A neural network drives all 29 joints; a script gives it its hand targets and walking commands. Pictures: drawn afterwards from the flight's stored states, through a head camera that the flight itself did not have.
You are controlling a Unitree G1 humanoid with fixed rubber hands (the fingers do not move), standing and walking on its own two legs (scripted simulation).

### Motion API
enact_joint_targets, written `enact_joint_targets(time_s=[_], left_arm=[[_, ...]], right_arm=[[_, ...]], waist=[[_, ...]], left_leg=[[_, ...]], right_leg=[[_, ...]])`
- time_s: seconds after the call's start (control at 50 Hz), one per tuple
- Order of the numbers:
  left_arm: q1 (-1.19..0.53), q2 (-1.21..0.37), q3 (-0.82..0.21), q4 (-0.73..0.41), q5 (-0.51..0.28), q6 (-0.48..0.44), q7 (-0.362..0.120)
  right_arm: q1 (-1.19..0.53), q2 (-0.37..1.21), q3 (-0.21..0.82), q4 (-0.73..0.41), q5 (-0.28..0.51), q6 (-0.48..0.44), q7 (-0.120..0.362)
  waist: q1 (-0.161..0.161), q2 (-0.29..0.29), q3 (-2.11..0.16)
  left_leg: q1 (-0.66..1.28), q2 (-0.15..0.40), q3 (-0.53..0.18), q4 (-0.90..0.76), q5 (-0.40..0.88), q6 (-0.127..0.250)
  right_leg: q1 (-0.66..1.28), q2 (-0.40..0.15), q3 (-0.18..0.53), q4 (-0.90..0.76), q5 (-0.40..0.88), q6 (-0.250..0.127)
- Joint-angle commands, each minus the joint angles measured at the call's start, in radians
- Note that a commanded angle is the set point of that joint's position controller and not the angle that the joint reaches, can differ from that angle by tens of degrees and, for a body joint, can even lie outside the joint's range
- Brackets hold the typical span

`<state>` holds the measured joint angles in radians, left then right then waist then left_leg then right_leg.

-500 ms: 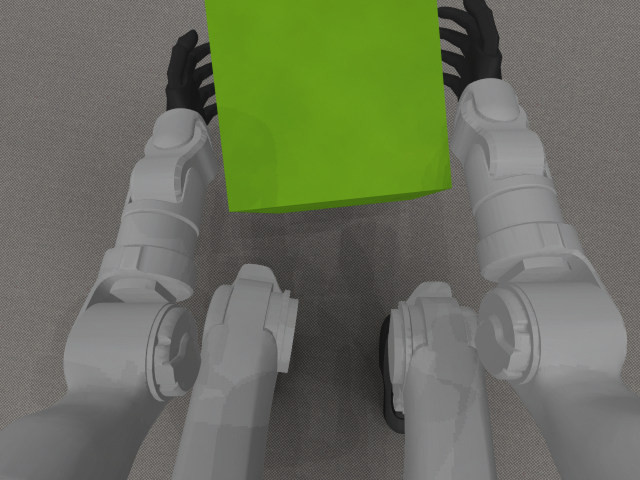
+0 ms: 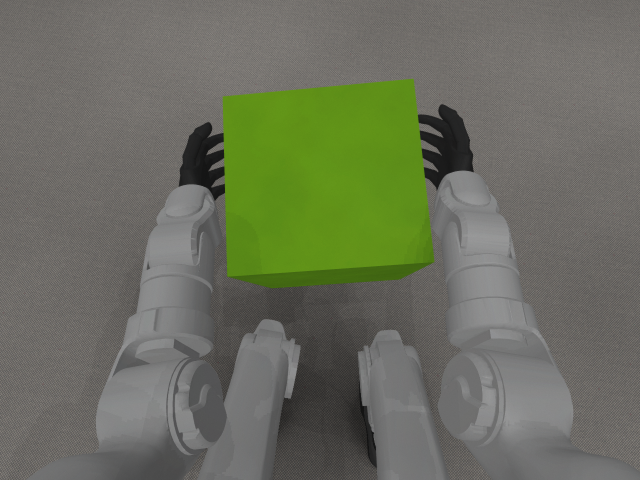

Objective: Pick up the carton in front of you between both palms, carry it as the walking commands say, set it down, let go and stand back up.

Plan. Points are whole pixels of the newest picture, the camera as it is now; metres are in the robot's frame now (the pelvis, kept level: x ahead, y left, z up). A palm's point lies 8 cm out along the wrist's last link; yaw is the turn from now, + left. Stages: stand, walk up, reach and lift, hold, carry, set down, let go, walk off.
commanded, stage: reach and lift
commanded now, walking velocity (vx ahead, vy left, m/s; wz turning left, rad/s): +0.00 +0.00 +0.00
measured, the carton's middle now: (327, 205) +0.47 +0.02 -0.13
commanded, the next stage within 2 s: none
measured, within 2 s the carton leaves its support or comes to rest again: neither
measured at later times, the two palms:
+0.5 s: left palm (140, 151) +0.42 +0.17 +0.11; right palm (539, 143) +0.44 -0.13 +0.12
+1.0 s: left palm out of the picture +0.39 +0.15 +0.25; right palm out of the picture +0.40 -0.14 +0.27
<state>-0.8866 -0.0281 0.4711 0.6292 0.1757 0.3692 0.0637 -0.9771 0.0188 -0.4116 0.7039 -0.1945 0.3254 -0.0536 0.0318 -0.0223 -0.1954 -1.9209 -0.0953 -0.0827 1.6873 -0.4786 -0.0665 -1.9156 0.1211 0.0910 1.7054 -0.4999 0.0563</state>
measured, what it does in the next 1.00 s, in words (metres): rises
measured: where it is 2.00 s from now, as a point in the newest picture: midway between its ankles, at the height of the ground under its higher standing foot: (319, 427)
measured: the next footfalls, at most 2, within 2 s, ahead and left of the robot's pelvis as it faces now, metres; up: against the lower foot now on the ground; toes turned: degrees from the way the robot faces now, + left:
none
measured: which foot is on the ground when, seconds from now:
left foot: down 0.00-1.00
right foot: down 0.00-1.00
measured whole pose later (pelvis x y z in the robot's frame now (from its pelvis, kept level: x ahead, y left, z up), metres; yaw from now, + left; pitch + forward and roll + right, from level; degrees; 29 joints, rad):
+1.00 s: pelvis +0.10 +0.00 +0.25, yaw +0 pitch +6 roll +0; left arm -0.25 -0.15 0.27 0.41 0.21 0.50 0.04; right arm -0.28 0.16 -0.28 0.42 -0.22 0.46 -0.02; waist -0.01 0.00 -0.13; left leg -0.41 -0.06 -0.14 0.57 -0.26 -0.01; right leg -0.40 0.06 0.15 0.57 -0.27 0.02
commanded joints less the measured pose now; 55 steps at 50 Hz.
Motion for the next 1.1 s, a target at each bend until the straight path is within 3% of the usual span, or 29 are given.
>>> enact_joint_targets(time_s=[0.0, 0.06, 0.1, 0.18, 0.22, 0.24, 0.3, 0.32, 0.34, 0.38, 0.42, 0.44, 0.46, 0.54, 0.56, 0.6, 0.62, 0.68, 0.7, 0.72, 0.74, 0.76, 0.78, 0.8, 0.88, 1.0, 1.02, 1.04, 1.08], left_arm=[[-0.735, -1.069, -0.634, -0.042, -0.185, -0.021, -0.264], [-0.685, -1.057, -0.634, -0.022, -0.174, -0.015, -0.261], [-0.647, -1.066, -0.632, -0.052, -0.175, -0.022, -0.263], [-0.561, -1.116, -0.677, -0.014, -0.195, -0.027, -0.252], [-0.560, -1.094, -0.644, -0.027, -0.181, -0.036, -0.248], [-0.532, -1.094, -0.669, -0.038, -0.186, -0.039, -0.241], [-0.473, -1.107, -0.640, -0.004, -0.151, -0.032, -0.247], [-0.455, -1.121, -0.642, -0.031, -0.162, -0.042, -0.252], [-0.413, -1.101, -0.623, 0.010, -0.121, -0.034, -0.254], [-0.397, -1.113, -0.642, -0.036, -0.141, -0.050, -0.254], [-0.373, -1.083, -0.648, -0.033, -0.118, -0.047, -0.260], [-0.342, -1.106, -0.673, -0.085, -0.142, -0.057, -0.253], [-0.352, -1.102, -0.703, -0.089, -0.151, -0.053, -0.257], [-0.251, -1.121, -0.666, -0.052, -0.126, -0.037, -0.262], [-0.253, -1.142, -0.691, -0.051, -0.137, -0.035, -0.263], [-0.153, -1.147, -0.712, -0.074, -0.120, -0.026, -0.263], [-0.171, -1.153, -0.694, -0.075, -0.121, -0.020, -0.267], [-0.077, -1.138, -0.691, -0.089, -0.105, -0.016, -0.257], [-0.109, -1.108, -0.738, -0.112, -0.132, -0.010, -0.258], [-0.051, -1.113, -0.727, -0.108, -0.115, -0.004, -0.260], [-0.066, -1.114, -0.737, -0.135, -0.117, -0.005, -0.261], [-0.021, -1.110, -0.752, -0.151, -0.114, 0.001, -0.258], [-0.008, -1.129, -0.742, -0.137, -0.125, 0.007, -0.258], [-0.012, -1.104, -0.750, -0.137, -0.119, 0.013, -0.263], [0.034, -1.116, -0.829, -0.252, -0.144, 0.054, -0.263], [0.119, -1.089, -0.818, -0.267, -0.162, 0.159, -0.288], [0.117, -1.085, -0.800, -0.286, -0.152, 0.169, -0.288], [0.096, -1.098, -0.803, -0.247, -0.171, 0.183, -0.289], [0.079, -1.100, -0.787, -0.239, -0.153, 0.200, -0.295]], right_arm=[[-0.508, 1.122, 0.530, 0.066, 0.155, 0.010, 0.223], [-0.506, 1.112, 0.542, 0.045, 0.147, 0.015, 0.226], [-0.440, 1.132, 0.568, 0.049, 0.162, 0.023, 0.227], [-0.349, 1.111, 0.559, 0.062, 0.136, 0.013, 0.230], [-0.388, 1.145, 0.591, 0.009, 0.155, 0.003, 0.236], [-0.354, 1.142, 0.576, 0.020, 0.155, 0.003, 0.241], [-0.298, 1.126, 0.550, 0.050, 0.141, 0.004, 0.247], [-0.254, 1.168, 0.563, 0.060, 0.129, 0.014, 0.239], [-0.237, 1.157, 0.548, 0.066, 0.112, 0.012, 0.242], [-0.192, 1.146, 0.540, 0.063, 0.104, 0.003, 0.247], [-0.138, 1.165, 0.567, 0.029, 0.114, -0.005, 0.242], [-0.165, 1.194, 0.602, 0.014, 0.127, -0.006, 0.248], [-0.102, 1.182, 0.590, 0.009, 0.118, -0.008, 0.248], [-0.112, 1.157, 0.608, -0.018, 0.114, 0.008, 0.250], [-0.057, 1.150, 0.583, -0.018, 0.105, 0.011, 0.248], [0.035, 1.183, 0.622, -0.021, 0.112, 0.020, 0.262], [0.069, 1.172, 0.607, -0.031, 0.083, 0.029, 0.260], [0.065, 1.144, 0.629, -0.064, 0.090, 0.033, 0.271], [0.147, 1.161, 0.634, -0.021, 0.086, 0.048, 0.267], [0.109, 1.145, 0.629, -0.077, 0.098, 0.045, 0.269], [0.149, 1.156, 0.625, -0.055, 0.099, 0.056, 0.271], [0.170, 1.156, 0.646, -0.073, 0.103, 0.055, 0.272], [0.185, 1.150, 0.667, -0.108, 0.107, 0.058, 0.274], [0.166, 1.119, 0.666, -0.115, 0.109, 0.060, 0.276], [0.225, 1.199, 0.730, -0.173, 0.165, 0.108, 0.284], [0.318, 1.121, 0.727, -0.276, 0.149, 0.199, 0.279], [0.313, 1.128, 0.728, -0.255, 0.136, 0.227, 0.289], [0.256, 1.112, 0.701, -0.281, 0.126, 0.228, 0.296], [0.265, 1.109, 0.698, -0.238, 0.145, 0.251, 0.298]], waist=[[0.030, 0.015, -0.984], [-0.005, -0.026, -0.900], [0.037, -0.008, -0.920], [-0.026, 0.033, -0.833], [0.024, 0.016, -0.815], [-0.027, 0.010, -0.824], [0.010, 0.047, -0.744], [-0.035, -0.021, -0.743], [0.028, 0.006, -0.681], [-0.013, -0.015, -0.692], [0.003, 0.035, -0.649], [0.012, -0.021, -0.711], [-0.032, 0.018, -0.703], [0.012, 0.004, -0.571], [-0.040, 0.043, -0.563], [-0.017, 0.035, -0.541], [-0.046, 0.025, -0.518], [-0.005, 0.034, -0.462], [-0.050, 0.016, -0.441], [-0.010, 0.022, -0.415], [-0.046, 0.046, -0.424], [-0.014, 0.034, -0.418], [-0.058, 0.029, -0.414], [-0.024, 0.025, -0.391], [-0.016, 0.048, -0.359], [-0.054, 0.025, -0.153], [-0.020, 0.005, -0.147], [-0.055, -0.027, -0.099], [-0.028, 0.059, -0.064]], left_leg=[[0.602, -0.077, 0.170, -0.205, 0.145, 0.022], [0.657, -0.073, 0.138, -0.262, 0.139, 0.031], [0.707, -0.078, 0.156, -0.285, 0.200, 0.031], [0.789, -0.074, 0.124, -0.378, 0.148, 0.022], [0.845, -0.080, 0.117, -0.404, 0.166, 0.035], [0.891, -0.072, 0.104, -0.424, 0.159, 0.029], [0.908, -0.067, 0.105, -0.490, 0.148, 0.034], [0.965, -0.065, 0.087, -0.511, 0.130, 0.046], [0.964, -0.065, 0.091, -0.543, 0.123, 0.048], [0.960, -0.069, 0.084, -0.557, 0.219, 0.044], [1.028, -0.059, 0.085, -0.584, 0.245, 0.046], [1.115, -0.055, 0.059, -0.619, 0.256, 0.051], [1.113, -0.058, 0.067, -0.639, 0.269, 0.041], [1.214, -0.046, 0.046, -0.742, 0.251, 0.055], [1.217, -0.039, 0.032, -0.759, 0.250, 0.054], [1.303, -0.039, 0.028, -0.792, 0.319, 0.052], [1.302, -0.042, 0.026, -0.815, 0.295, 0.050], [1.397, -0.032, 0.007, -0.906, 0.391, 0.049], [1.431, -0.025, 0.013, -0.929, 0.362, 0.050], [1.462, -0.026, 0.007, -0.959, 0.419, 0.051], [1.492, -0.028, 0.005, -0.974, 0.439, 0.050], [1.508, -0.028, 0.000, -0.987, 0.471, 0.047], [1.606, -0.024, -0.003, -1.013, 0.455, 0.048], [1.550, -0.021, -0.003, -1.033, 0.467, 0.050], [1.700, -0.015, -0.013, -1.112, 0.546, 0.050], [1.725, -0.012, 0.011, -1.237, 0.447, 0.048], [1.772, -0.010, 0.007, -1.260, 0.435, 0.052], [1.767, 0.004, -0.001, -1.280, 0.405, 0.055], [1.775, -0.002, 0.005, -1.287, 0.366, 0.051]], right_leg=[[0.623, 0.062, -0.123, -0.244, 0.148, -0.032], [0.611, 0.065, -0.129, -0.292, 0.118, -0.030], [0.702, 0.060, -0.108, -0.332, 0.192, -0.020], [0.738, 0.054, -0.110, -0.393, 0.158, -0.029], [0.736, 0.055, -0.086, -0.420, 0.147, -0.038], [0.771, 0.063, -0.100, -0.443, 0.143, -0.031], [0.822, 0.047, -0.069, -0.511, 0.145, -0.044], [0.843, 0.050, -0.092, -0.537, 0.123, -0.029], [0.849, 0.038, -0.067, -0.554, 0.116, -0.034], [0.946, 0.032, -0.051, -0.619, 0.200, -0.038], [0.966, 0.029, -0.025, -0.636, 0.255, -0.046], [0.976, 0.045, -0.067, -0.628, 0.230, -0.033], [1.047, 0.028, -0.041, -0.667, 0.279, -0.043], [1.078, 0.027, -0.033, -0.763, 0.225, -0.050], [1.152, 0.016, -0.021, -0.781, 0.251, -0.057], [1.172, 0.012, -0.016, -0.823, 0.295, -0.054], [1.233, 0.008, -0.008, -0.858, 0.306, -0.059], [1.279, 0.008, -0.002, -0.913, 0.373, -0.062], [1.334, 0.005, -0.012, -0.945, 0.373, -0.059], [1.349, 0.007, -0.014, -0.969, 0.398, -0.050], [1.384, 0.007, -0.001, -0.997, 0.427, -0.052], [1.437, 0.000, 0.009, -1.019, 0.455, -0.063], [1.426, 0.000, 0.003, -1.036, 0.449, -0.052], [1.440, 0.001, -0.002, -1.054, 0.454, -0.051], [1.572, -0.010, 0.014, -1.129, 0.546, -0.042], [1.751, -0.024, 0.010, -1.269, 0.501, -0.040], [1.733, -0.026, 0.001, -1.280, 0.474, -0.036], [1.727, -0.016, -0.008, -1.285, 0.434, -0.043], [1.757, -0.035, 0.003, -1.304, 0.398, -0.050]])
